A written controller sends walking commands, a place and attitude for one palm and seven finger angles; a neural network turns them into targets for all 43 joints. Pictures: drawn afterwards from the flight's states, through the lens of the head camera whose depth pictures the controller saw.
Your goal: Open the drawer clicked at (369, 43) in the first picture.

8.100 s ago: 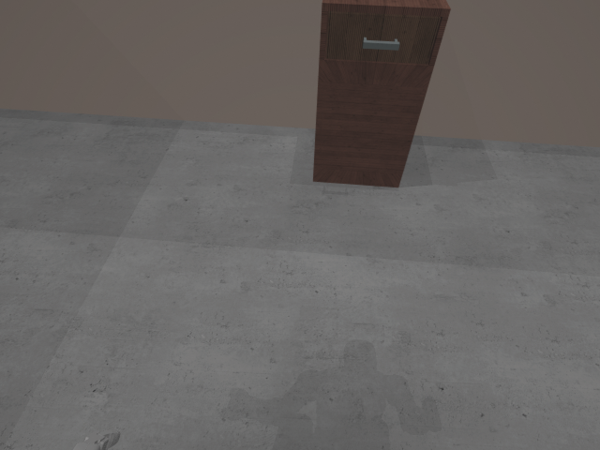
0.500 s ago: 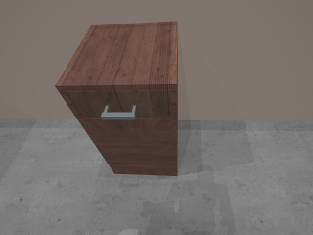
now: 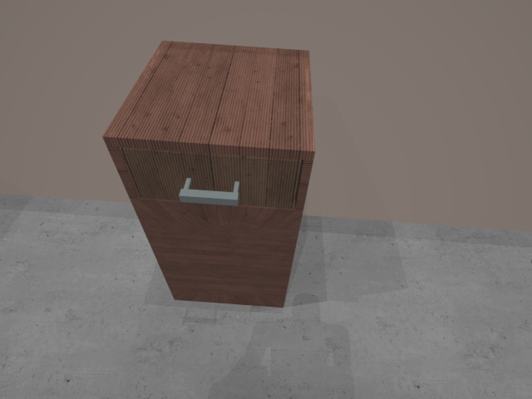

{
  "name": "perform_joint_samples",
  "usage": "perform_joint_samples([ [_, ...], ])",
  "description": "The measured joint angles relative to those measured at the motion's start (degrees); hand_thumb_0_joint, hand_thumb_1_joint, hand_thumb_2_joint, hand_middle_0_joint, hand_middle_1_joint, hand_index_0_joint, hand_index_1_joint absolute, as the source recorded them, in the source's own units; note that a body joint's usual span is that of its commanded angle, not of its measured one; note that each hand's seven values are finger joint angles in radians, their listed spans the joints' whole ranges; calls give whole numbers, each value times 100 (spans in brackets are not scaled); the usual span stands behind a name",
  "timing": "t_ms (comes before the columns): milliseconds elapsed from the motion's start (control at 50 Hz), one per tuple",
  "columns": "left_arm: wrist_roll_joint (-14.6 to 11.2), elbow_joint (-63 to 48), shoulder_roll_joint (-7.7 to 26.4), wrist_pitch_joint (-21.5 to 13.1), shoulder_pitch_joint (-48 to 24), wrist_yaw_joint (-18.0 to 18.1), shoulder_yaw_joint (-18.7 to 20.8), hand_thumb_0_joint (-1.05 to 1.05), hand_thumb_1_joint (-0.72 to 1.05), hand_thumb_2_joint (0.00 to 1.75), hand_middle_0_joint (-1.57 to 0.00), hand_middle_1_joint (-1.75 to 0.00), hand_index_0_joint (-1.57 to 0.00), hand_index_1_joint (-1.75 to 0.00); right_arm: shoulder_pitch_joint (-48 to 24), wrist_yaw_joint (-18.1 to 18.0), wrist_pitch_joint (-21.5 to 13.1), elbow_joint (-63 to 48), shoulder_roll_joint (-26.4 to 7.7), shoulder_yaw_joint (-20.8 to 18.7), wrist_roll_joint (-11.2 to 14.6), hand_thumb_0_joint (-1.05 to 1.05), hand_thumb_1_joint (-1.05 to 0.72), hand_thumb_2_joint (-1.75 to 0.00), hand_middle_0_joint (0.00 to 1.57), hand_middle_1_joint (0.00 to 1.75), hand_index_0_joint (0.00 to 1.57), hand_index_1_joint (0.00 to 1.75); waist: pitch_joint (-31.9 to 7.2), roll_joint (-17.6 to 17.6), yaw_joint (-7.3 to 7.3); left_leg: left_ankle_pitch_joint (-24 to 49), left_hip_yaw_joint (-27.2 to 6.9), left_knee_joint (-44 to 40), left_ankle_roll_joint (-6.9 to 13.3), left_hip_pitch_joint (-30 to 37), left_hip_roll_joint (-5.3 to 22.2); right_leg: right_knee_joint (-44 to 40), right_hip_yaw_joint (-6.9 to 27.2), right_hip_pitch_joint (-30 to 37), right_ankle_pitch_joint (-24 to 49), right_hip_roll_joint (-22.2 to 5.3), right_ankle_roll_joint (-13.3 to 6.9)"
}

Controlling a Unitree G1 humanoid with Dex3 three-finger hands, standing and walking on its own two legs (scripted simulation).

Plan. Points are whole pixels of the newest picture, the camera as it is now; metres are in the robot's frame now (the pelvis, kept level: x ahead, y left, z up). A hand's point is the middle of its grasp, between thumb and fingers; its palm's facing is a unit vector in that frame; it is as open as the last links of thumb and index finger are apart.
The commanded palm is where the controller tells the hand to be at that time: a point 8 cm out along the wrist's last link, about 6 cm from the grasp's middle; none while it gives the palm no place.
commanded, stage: come to a stop and stand still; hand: left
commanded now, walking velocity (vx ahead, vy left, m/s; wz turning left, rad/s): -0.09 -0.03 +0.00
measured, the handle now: (211, 190) +0.54 +0.15 -0.07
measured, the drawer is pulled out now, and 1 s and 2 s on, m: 0.00 0.00 0.00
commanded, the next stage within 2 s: look again from close up in 0.36 s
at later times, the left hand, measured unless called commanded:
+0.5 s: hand out of the picture +0.02 +0.15 -0.18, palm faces +0.05 -0.97 -0.23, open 7.3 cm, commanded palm none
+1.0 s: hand out of the picture -0.02 +0.19 -0.18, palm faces +0.01 -0.98 -0.20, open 7.4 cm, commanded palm none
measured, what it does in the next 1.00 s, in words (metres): steps on the spot: right foot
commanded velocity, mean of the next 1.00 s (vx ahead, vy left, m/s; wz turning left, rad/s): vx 0.00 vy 0.00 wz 0.00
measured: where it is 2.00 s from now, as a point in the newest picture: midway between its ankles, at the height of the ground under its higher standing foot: outside the picture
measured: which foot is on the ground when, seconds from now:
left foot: down 0.00-1.00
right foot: up 0.00-0.02, down 0.04-1.00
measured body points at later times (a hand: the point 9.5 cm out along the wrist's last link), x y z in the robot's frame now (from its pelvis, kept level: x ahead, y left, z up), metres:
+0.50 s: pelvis +0.00 -0.03 +0.00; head +0.02 -0.04 +0.44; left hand +0.02 +0.20 -0.16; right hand +0.02 -0.25 -0.17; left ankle -0.07 +0.12 -0.74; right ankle -0.01 -0.11 -0.74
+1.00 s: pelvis -0.01 +0.01 -0.01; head +0.01 +0.01 +0.44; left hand -0.02 +0.24 -0.16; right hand -0.02 -0.20 -0.17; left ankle -0.04 +0.10 -0.74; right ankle -0.01 -0.11 -0.74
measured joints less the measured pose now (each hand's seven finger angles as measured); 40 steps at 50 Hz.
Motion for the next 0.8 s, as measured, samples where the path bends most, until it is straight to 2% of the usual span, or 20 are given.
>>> perform_joint_samples([
  [40, -30, 33, -59, -58, -65, 15, -31, 1, 91, 90, -19, -30, -20, -30, -2, -19, -20, 53, 32, -20, 33, 1, -91, -90, 21, 30, 20, 30, 100, -4, -36, -157, 37, 242, -46, -80, -38, -750, -10, 332, 543, -29, -73],
  [60, -39, 76, -123, -91, -125, 41, -40, 1, 91, 90, -19, -30, -20, -30, -29, -28, -23, 96, 12, -36, 54, 1, -91, -90, 21, 30, 20, 30, 155, 82, -38, -261, 38, 402, -77, -130, 11, -874, -25, 410, 487, 22, -174],
  [100, -30, 128, -243, -132, -212, 112, -67, 1, 92, 90, -19, -30, -20, -30, -86, -42, 1, 156, -51, -68, 87, 1, -91, -90, 21, 30, 20, 30, 223, 295, -82, -361, 6, 565, -139, -166, 149, -898, -86, 468, 392, 149, -261],
  [160, -50, 153, -248, -180, -245, 183, -77, 2, 94, 90, -20, -30, -20, -30, -137, -55, 42, 202, -89, -84, 98, 1, -91, -90, 21, 30, 20, 30, 191, 378, -113, -399, -4, 568, -161, -128, 238, -904, -149, 523, 332, 222, -307],
  [320, -67, 137, -188, -175, -390, 239, -87, 1, 95, 90, -20, -30, -20, -30, -413, -86, 15, 206, -168, -65, 75, 0, -91, -90, 20, 30, 20, 30, 154, 352, 6, -363, -42, 422, -272, 63, 341, -1005, -205, 704, 343, 320, -384],
  [460, -59, 126, -179, -174, -367, 223, -107, 1, 94, 90, -20, -30, -20, -30, -565, -90, 26, 121, -312, -63, 62, 1, -92, -90, 20, 30, 20, 30, 121, 356, 47, -303, -56, 354, -307, 146, 385, -1106, -225, 805, 416, 365, -422],
  [520, 2, -40, -226, -350, -288, 317, -133, 1, 93, 90, -20, -30, -20, -30, -673, -7, 110, -125, -409, -121, 97, 1, -92, -90, 20, 30, 20, 30, 206, 400, 69, -600, -26, 1410, -88, -445, 406, -1135, -242, 672, 532, 404, -383],
  [560, 43, -165, -235, -385, -197, 296, -176, 1, 93, 90, -20, -30, -20, -30, -724, 44, 129, -355, -461, -154, 105, 1, -92, -90, 20, 30, 20, 30, 268, 393, 52, -779, 10, 1824, 16, -736, 357, -1104, -224, 579, 586, 404, -409],
  [640, 24, -223, -229, -262, -97, 218, -228, 1, 92, 90, -20, -30, -20, -30, -649, 84, -3, -598, -509, -139, 61, 1, -92, -90, 20, 30, 19, 30, 271, 411, -12, -413, 88, 1282, 59, -678, 242, -772, -254, 419, 466, 366, -331],
  [700, 2, -206, -179, -164, -87, 185, -221, 1, 92, 90, -20, -30, -20, -30, -520, 73, -27, -580, -429, -52, 20, 1, -92, -90, 20, 30, 19, 30, 228, 275, 52, -421, 171, 1258, 117, -603, 111, -724, -169, 449, 455, 237, -231],
  [800, -1, -227, -148, -140, -57, 134, -247, 1, 91, 90, -20, -30, -20, -30, -334, 70, -11, -481, -403, 52, 16, 1, -93, -90, 20, 30, 20, 30, 176, 250, 101, -280, 248, 997, 229, -466, -51, -804, -89, 496, 512, 89, -149],
])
